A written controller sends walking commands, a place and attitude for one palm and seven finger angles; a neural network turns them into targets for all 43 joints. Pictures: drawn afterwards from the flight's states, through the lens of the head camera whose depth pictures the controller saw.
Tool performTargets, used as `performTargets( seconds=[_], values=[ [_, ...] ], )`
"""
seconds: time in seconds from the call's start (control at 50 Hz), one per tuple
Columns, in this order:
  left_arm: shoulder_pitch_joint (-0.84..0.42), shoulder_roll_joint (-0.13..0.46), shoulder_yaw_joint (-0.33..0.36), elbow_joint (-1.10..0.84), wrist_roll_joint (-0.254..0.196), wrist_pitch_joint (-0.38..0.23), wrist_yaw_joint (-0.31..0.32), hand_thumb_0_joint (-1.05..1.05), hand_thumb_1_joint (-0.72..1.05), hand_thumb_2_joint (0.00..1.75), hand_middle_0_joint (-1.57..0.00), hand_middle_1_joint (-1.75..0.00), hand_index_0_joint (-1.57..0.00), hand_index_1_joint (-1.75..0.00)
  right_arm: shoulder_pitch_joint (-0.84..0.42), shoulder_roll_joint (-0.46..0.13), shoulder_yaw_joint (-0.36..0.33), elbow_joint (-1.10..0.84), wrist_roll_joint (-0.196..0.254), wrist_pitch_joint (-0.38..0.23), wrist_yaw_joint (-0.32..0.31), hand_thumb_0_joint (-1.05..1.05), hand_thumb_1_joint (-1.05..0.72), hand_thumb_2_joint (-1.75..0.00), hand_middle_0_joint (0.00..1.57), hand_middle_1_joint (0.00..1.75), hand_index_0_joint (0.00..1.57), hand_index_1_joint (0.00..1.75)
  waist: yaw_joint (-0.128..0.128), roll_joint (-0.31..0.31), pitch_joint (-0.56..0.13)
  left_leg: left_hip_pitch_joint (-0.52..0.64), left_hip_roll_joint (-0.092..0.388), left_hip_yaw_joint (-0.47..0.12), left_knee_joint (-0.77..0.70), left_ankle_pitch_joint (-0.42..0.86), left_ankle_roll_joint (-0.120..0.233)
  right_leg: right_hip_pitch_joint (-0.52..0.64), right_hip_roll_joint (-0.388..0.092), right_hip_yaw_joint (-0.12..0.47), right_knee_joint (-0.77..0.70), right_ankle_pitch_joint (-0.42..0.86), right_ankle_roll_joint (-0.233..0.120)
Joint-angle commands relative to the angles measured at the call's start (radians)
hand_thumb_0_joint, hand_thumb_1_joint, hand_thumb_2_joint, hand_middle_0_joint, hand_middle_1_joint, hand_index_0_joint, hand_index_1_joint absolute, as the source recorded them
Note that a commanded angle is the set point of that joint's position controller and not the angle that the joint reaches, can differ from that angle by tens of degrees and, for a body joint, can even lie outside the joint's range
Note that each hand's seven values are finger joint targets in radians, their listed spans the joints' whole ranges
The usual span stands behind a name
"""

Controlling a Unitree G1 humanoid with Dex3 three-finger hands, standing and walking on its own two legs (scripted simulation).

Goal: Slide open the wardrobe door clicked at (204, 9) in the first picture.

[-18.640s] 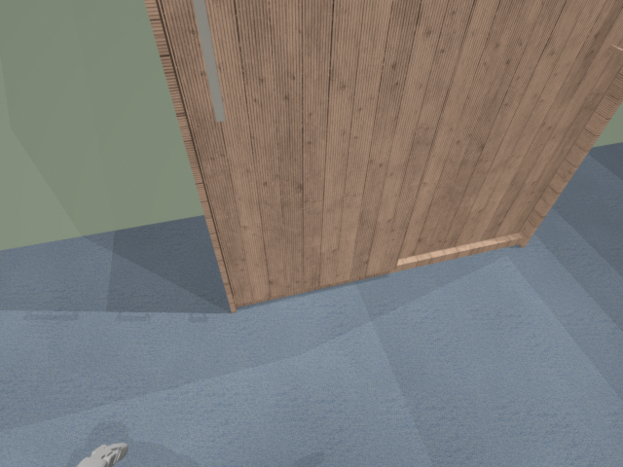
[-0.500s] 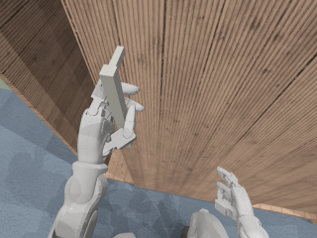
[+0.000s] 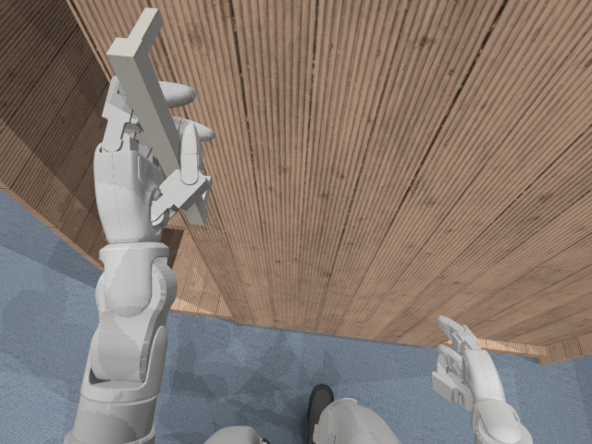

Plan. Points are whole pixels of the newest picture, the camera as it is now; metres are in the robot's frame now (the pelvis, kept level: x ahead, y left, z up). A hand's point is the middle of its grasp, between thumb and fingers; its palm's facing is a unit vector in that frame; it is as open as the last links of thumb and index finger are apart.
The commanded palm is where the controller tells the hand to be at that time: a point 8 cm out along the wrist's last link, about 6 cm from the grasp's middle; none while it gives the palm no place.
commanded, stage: step sideways, sliding the door along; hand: left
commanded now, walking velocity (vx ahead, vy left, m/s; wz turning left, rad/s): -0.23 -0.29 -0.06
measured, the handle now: (178, 141) +0.38 +0.16 +0.19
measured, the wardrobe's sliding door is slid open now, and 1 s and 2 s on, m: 0.25 0.36 0.43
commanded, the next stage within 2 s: none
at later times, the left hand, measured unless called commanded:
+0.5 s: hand (261, 180) +0.33 +0.07 +0.19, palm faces +0.22 -0.97 -0.04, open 5.9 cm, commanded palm +0.30 +0.04 +0.17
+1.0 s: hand (320, 190) +0.32 +0.01 +0.20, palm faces +0.20 -0.98 +0.01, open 6.3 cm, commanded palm +0.29 -0.01 +0.18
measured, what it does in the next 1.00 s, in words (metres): steps to the right: right foot, then left foot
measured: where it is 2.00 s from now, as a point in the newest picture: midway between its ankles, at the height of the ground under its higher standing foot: outside the picture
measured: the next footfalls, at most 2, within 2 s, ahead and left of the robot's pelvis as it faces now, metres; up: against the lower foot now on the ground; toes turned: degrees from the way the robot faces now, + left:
right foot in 0.52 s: -0.03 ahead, -0.24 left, +0.00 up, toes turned -8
left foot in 0.76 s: -0.05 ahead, -0.03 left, +0.00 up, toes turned +9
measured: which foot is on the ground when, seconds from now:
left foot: down 0.00-0.52, up 0.54-0.74, down 0.76-1.00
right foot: down 0.00-0.00, up 0.02-0.50, down 0.52-0.76, up 0.78-1.00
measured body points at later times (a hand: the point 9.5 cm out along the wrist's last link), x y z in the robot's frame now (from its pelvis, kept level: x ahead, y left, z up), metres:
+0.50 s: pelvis -0.06 -0.10 +0.02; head +0.02 -0.08 +0.46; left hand +0.31 +0.12 +0.20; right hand +0.14 -0.29 -0.07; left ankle -0.04 +0.09 -0.72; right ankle -0.06 -0.24 -0.71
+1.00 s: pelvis -0.07 -0.16 +0.03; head +0.03 -0.12 +0.46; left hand +0.31 +0.07 +0.20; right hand +0.12 -0.35 -0.08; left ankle -0.09 -0.04 -0.72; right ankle -0.05 -0.36 -0.63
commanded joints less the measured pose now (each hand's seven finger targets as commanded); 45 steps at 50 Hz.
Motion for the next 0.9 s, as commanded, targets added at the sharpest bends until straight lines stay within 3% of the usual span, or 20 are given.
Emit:
performTargets(
  seconds=[0.0,0.04,0.1,0.2,0.4,0.46,0.48,0.5,0.52,0.54,0.56,0.6,0.64,0.68,0.7,0.72,0.74,0.76,0.8,0.88],
  values=[
    [-0.373,-0.039,-0.317,-0.292,0.011,-0.207,-0.131,0.00,0.90,0.90,-0.45,-1.40,-0.45,-1.40,-0.052,-0.083,-0.037,-0.200,-0.011,-0.059,0.020,0.00,-0.90,-0.90,0.20,0.30,0.20,0.30,-0.028,0.167,-0.528,0.511,0.554,-0.350,-0.090,1.256,0.182,-0.165,-0.030,0.221,0.531,-0.453,0.070],
    [-0.536,-0.057,-0.301,-0.327,-0.004,-0.186,-0.133,0.00,0.90,0.90,-0.45,-1.40,-0.45,-1.40,-0.040,-0.065,-0.021,-0.188,-0.021,-0.073,0.022,0.00,-0.90,-0.90,0.20,0.30,0.20,0.30,-0.052,0.185,-0.495,0.456,0.518,-0.288,-0.070,1.139,0.133,-0.196,-0.025,0.232,0.646,-0.429,0.081],
    [-0.487,-0.078,-0.297,-0.148,0.001,-0.128,-0.139,0.00,0.90,0.90,-0.45,-1.40,-0.45,-1.40,0.015,-0.103,-0.047,-0.148,-0.009,-0.054,0.027,0.00,-0.90,-0.90,0.20,0.30,0.20,0.30,-0.051,0.140,-0.431,0.464,0.447,-0.178,-0.100,0.995,0.095,-0.233,-0.025,0.148,0.663,-0.306,0.111],
    [-0.562,-0.076,-0.287,-0.073,-0.011,-0.081,-0.154,0.00,0.90,0.90,-0.45,-1.40,-0.45,-1.40,0.032,-0.095,-0.047,-0.133,-0.005,-0.039,0.012,0.00,-0.90,-0.90,0.20,0.30,0.20,0.30,-0.044,0.285,-0.432,0.454,0.375,-0.079,-0.138,0.983,0.047,-0.152,-0.009,0.053,0.572,-0.297,0.146],
    [-0.672,-0.039,-0.242,0.050,-0.038,-0.077,-0.119,0.00,0.90,0.90,-0.45,-1.40,-0.45,-1.40,0.020,-0.076,-0.034,-0.109,0.002,-0.078,-0.006,0.00,-0.90,-0.90,0.20,0.30,0.20,0.30,-0.073,0.380,-0.465,0.456,0.414,-0.074,-0.078,0.904,0.078,0.088,-0.004,0.039,0.129,-0.272,0.132],
    [-0.676,0.009,-0.208,0.041,-0.044,-0.082,-0.108,0.00,0.90,0.90,-0.45,-1.40,-0.45,-1.40,-0.001,-0.073,-0.028,-0.108,0.022,-0.066,-0.008,0.00,-0.90,-0.90,0.20,0.30,0.20,0.30,-0.055,0.290,-0.499,0.340,0.360,-0.080,0.004,0.645,0.043,0.297,-0.027,0.053,-0.120,-0.047,0.120],
    [-0.682,0.047,-0.192,0.037,-0.035,-0.084,-0.104,0.00,0.90,0.90,-0.45,-1.40,-0.45,-1.40,-0.011,-0.059,-0.022,-0.113,0.036,-0.060,-0.011,0.00,-0.90,-0.90,0.20,0.30,0.20,0.30,-0.044,0.139,-0.515,0.249,0.281,-0.050,0.100,0.417,0.017,0.383,-0.102,0.101,-0.194,0.202,0.099],
    [-0.680,0.108,-0.164,0.041,-0.028,-0.081,-0.096,0.00,0.90,0.90,-0.45,-1.40,-0.45,-1.40,-0.030,-0.024,-0.013,-0.123,0.042,-0.052,-0.023,0.00,-0.90,-0.90,0.20,0.30,0.20,0.30,-0.045,-0.137,-0.529,0.023,0.171,-0.019,0.243,-0.095,-0.020,0.499,-0.273,0.239,-0.137,0.592,0.031],
    [-0.669,0.161,-0.121,0.047,-0.026,-0.072,-0.081,0.00,0.90,0.90,-0.45,-1.40,-0.45,-1.40,-0.077,-0.017,-0.011,-0.120,0.032,-0.050,-0.043,0.00,-0.90,-0.90,0.20,0.30,0.20,0.30,-0.012,-0.222,-0.522,-0.109,0.066,-0.060,0.409,-0.361,-0.035,0.480,-0.367,0.334,-0.105,0.747,-0.033],
    [-0.650,0.172,-0.098,0.058,-0.027,-0.061,-0.063,0.00,0.90,0.90,-0.45,-1.40,-0.45,-1.40,-0.074,-0.024,-0.007,-0.088,0.017,-0.048,-0.050,0.00,-0.90,-0.90,0.20,0.30,0.20,0.30,-0.001,-0.162,-0.493,-0.135,0.046,-0.109,0.483,-0.361,-0.032,0.439,-0.392,0.318,-0.111,0.747,-0.064],
    [-0.625,0.149,-0.099,0.028,-0.059,-0.065,-0.066,0.00,0.90,0.90,-0.45,-1.40,-0.45,-1.40,-0.034,-0.038,-0.022,-0.085,0.034,-0.039,-0.060,0.00,-0.90,-0.90,0.20,0.30,0.20,0.30,-0.002,-0.284,-0.536,-0.191,0.048,-0.109,0.538,-0.365,-0.035,0.585,-0.358,0.300,-0.049,0.825,-0.079],
    [-0.683,0.117,-0.104,0.001,-0.061,-0.080,-0.057,0.00,0.90,0.90,-0.45,-1.40,-0.45,-1.40,-0.058,-0.039,-0.011,-0.066,0.022,-0.025,-0.077,0.00,-0.90,-0.90,0.20,0.30,0.20,0.30,-0.023,-0.274,-0.536,-0.223,0.039,-0.077,0.479,-0.330,-0.036,0.647,-0.317,0.250,-0.003,0.893,-0.087],
    [-0.729,0.086,-0.129,0.004,-0.057,-0.088,-0.046,0.00,0.90,0.90,-0.45,-1.40,-0.45,-1.40,-0.082,-0.032,0.002,-0.057,0.016,-0.006,-0.076,0.00,-0.90,-0.90,0.20,0.30,0.20,0.30,-0.040,-0.167,-0.503,-0.162,0.055,-0.034,0.205,-0.215,-0.034,0.607,-0.295,0.179,0.031,0.816,-0.073],
    [-0.718,0.061,-0.160,-0.003,-0.056,-0.106,-0.058,0.00,0.90,0.90,-0.45,-1.40,-0.45,-1.40,-0.053,-0.051,-0.012,-0.062,0.010,0.012,-0.083,0.00,-0.90,-0.90,0.20,0.30,0.20,0.30,-0.052,-0.092,-0.530,0.033,0.076,0.012,-0.106,0.086,-0.042,0.522,-0.236,0.131,0.125,0.660,-0.027],
    [-0.735,0.052,-0.187,-0.016,-0.059,-0.112,-0.068,0.00,0.90,0.90,-0.45,-1.40,-0.45,-1.40,-0.033,-0.066,-0.031,-0.067,0.008,0.019,-0.086,0.00,-0.90,-0.90,0.20,0.30,0.20,0.30,-0.069,-0.022,-0.555,0.284,0.166,-0.048,-0.178,0.386,-0.013,0.307,-0.204,0.119,0.217,0.441,0.025],
    [-0.735,0.008,-0.227,-0.037,-0.077,-0.114,-0.083,0.00,0.90,0.90,-0.45,-1.40,-0.45,-1.40,-0.012,-0.120,-0.055,-0.096,0.006,0.011,-0.078,0.00,-0.90,-0.90,0.20,0.30,0.20,0.30,-0.062,0.215,-0.590,0.550,0.465,-0.377,-0.134,0.976,0.102,-0.040,-0.092,0.081,0.357,-0.142,0.111],
    [-0.749,-0.009,-0.245,0.005,-0.062,-0.106,-0.094,0.00,0.90,0.90,-0.45,-1.40,-0.45,-1.40,-0.007,-0.123,-0.055,-0.108,0.015,0.022,-0.053,0.00,-0.90,-0.90,0.20,0.30,0.20,0.30,-0.036,0.296,-0.614,0.625,0.603,-0.486,-0.098,1.248,0.193,-0.121,-0.086,0.162,0.517,-0.520,0.107],
    [-0.766,-0.030,-0.234,0.079,-0.055,-0.094,-0.107,0.00,0.90,0.90,-0.45,-1.40,-0.45,-1.40,-0.027,-0.126,-0.058,-0.114,0.021,0.019,-0.020,0.00,-0.90,-0.90,0.20,0.30,0.20,0.30,-0.035,0.180,-0.609,0.563,0.596,-0.414,-0.088,1.067,0.222,-0.128,-0.072,0.210,0.618,-0.483,0.096],
    [-0.915,-0.033,-0.263,-0.033,-0.051,-0.100,-0.118,0.00,0.90,0.90,-0.45,-1.40,-0.45,-1.40,-0.025,-0.102,-0.042,-0.101,0.014,0.000,-0.013,0.00,-0.90,-0.90,0.20,0.30,0.20,0.30,-0.067,0.224,-0.556,0.541,0.532,-0.296,-0.083,1.022,0.168,-0.203,-0.092,0.181,0.659,-0.437,0.098],
    [-0.845,-0.032,-0.250,0.071,-0.046,-0.061,-0.134,0.00,0.90,0.90,-0.45,-1.40,-0.45,-1.40,0.012,-0.128,-0.063,-0.092,0.010,0.006,0.004,0.00,-0.90,-0.90,0.20,0.30,0.20,0.30,-0.059,0.227,-0.501,0.497,0.420,-0.113,-0.096,0.965,0.090,-0.191,-0.073,0.090,0.582,-0.252,0.122]
  ],
)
